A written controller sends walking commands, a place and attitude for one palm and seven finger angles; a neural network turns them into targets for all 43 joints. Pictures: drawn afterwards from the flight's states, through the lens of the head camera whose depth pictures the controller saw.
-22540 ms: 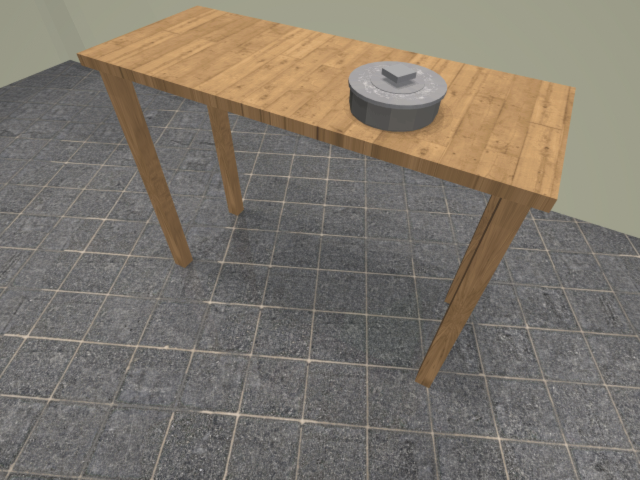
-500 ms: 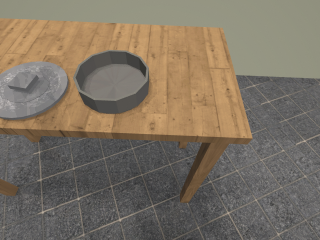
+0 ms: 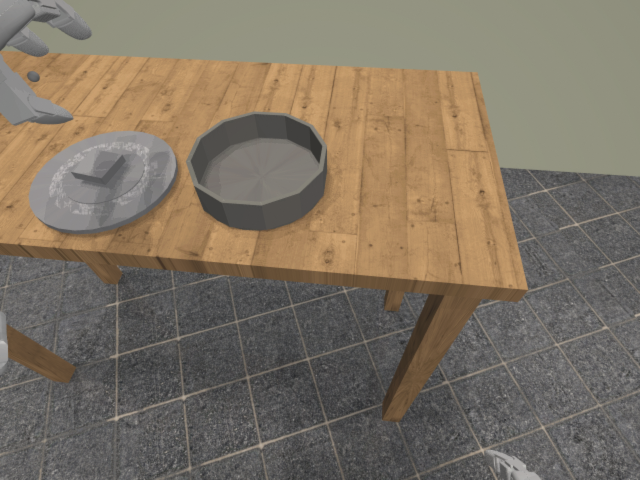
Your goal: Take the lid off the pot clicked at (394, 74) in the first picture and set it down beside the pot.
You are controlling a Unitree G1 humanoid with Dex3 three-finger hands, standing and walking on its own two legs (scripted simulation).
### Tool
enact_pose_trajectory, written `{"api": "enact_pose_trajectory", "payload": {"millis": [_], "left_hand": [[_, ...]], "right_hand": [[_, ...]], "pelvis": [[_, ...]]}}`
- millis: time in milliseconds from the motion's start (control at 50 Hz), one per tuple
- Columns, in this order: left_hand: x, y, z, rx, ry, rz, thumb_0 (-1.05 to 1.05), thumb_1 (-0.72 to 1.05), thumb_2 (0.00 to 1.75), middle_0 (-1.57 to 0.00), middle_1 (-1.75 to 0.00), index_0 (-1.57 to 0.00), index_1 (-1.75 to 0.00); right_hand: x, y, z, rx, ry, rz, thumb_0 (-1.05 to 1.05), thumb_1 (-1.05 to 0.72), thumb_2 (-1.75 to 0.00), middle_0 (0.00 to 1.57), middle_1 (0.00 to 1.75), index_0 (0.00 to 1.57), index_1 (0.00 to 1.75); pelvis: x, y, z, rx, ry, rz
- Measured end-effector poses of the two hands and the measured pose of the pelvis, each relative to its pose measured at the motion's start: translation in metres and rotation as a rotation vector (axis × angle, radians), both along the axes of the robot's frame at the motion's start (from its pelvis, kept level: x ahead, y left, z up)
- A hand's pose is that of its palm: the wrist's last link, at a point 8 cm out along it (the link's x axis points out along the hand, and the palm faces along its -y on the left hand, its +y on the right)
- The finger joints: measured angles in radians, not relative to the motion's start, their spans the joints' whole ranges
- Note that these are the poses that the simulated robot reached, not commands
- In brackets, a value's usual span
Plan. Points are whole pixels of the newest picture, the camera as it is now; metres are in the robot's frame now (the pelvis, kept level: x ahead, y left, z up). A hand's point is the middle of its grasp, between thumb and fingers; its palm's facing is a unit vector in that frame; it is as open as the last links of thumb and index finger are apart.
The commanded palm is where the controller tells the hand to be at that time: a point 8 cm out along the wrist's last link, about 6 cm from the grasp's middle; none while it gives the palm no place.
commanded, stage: draw the hand back to the body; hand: left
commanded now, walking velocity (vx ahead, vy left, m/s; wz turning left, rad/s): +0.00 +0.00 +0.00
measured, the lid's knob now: (99, 166) +0.49 +0.33 +0.11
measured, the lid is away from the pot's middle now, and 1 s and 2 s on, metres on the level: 0.22 0.22 0.22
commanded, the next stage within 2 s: step back with the hand held close in 1.72 s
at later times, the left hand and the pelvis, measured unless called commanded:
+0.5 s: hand (9, 69) +0.37 +0.25 +0.32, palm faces +0.49 -0.85 -0.19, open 9.8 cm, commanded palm +0.31 +0.29 +0.31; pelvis +0.00 -0.03 +0.01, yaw -2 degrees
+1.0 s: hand out of the picture +0.26 +0.22 +0.31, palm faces +0.51 -0.84 -0.17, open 7.6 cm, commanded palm +0.21 +0.26 +0.30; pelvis -0.03 -0.04 +0.01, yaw -1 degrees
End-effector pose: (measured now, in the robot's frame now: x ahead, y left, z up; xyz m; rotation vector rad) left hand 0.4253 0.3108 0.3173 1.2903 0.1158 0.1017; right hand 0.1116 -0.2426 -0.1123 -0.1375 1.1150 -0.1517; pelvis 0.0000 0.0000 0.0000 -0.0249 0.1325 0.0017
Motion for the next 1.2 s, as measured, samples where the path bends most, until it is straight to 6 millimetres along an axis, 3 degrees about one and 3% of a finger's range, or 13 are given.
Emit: {"api": "enact_pose_trajectory", "payload": {"millis": [40,100,240,500,780,980,1200], "left_hand": [[-0.008,-0.004,0.004,-0.269,-0.218,-0.081,0.0,-0.14,0.92,-0.51,-0.59,-0.51,-0.59],[-0.022,-0.005,0.003,-0.54,-0.469,-0.121,0.0,-0.14,0.92,-0.51,-0.59,-0.51,-0.59],[-0.043,-0.013,-0.005,-0.806,-0.73,-0.118,0.0,-0.08,0.92,-0.49,-0.58,-0.49,-0.58],[-0.098,-0.024,-0.003,-0.827,-0.854,-0.12,0.0,0.2,0.91,-0.4,-0.5,-0.4,-0.5],[-0.162,-0.035,-0.009,-0.814,-0.886,-0.116,0.01,0.56,0.91,-0.3,-0.4,-0.3,-0.4],[-0.202,-0.045,-0.012,-0.805,-0.919,-0.144,0.01,0.8,0.9,-0.23,-0.33,-0.23,-0.33],[-0.239,-0.058,-0.015,-0.773,-0.932,-0.186,0.01,0.88,0.9,-0.21,-0.31,-0.21,-0.31]], "right_hand": [[0.006,0.004,0.004,-0.003,-0.051,0.033,0.01,-0.91,-0.9,0.2,0.3,0.2,0.3],[0.011,0.007,0.01,-0.007,-0.093,0.058,0.01,-0.91,-0.9,0.2,0.3,0.2,0.3],[0.013,-0.004,0.018,-0.034,-0.148,0.072,0.01,-0.9,-0.9,0.2,0.3,0.2,0.3],[0.022,-0.03,0.019,-0.047,-0.212,0.07,0.01,-0.9,-0.9,0.2,0.3,0.2,0.3],[0.047,-0.019,0.034,-0.023,-0.361,0.128,0.01,-0.9,-0.9,0.2,0.3,0.2,0.3],[0.04,-0.011,0.036,-0.013,-0.395,0.147,0.01,-0.9,-0.9,0.2,0.3,0.2,0.3],[0.028,-0.011,0.032,-0.014,-0.4,0.138,0.01,-0.9,-0.9,0.2,0.3,0.2,0.3]], "pelvis": [[-0.001,-0.002,0.0,0.002,-0.022,-0.002],[0.0,-0.007,0.001,0.002,-0.044,-0.011],[0.004,-0.015,0.004,-0.002,-0.083,-0.018],[0.004,-0.028,0.006,0.004,-0.121,-0.028],[-0.013,-0.038,0.006,0.013,-0.176,-0.025],[-0.024,-0.04,0.006,0.016,-0.208,-0.025],[-0.03,-0.039,0.006,0.018,-0.227,-0.029]]}}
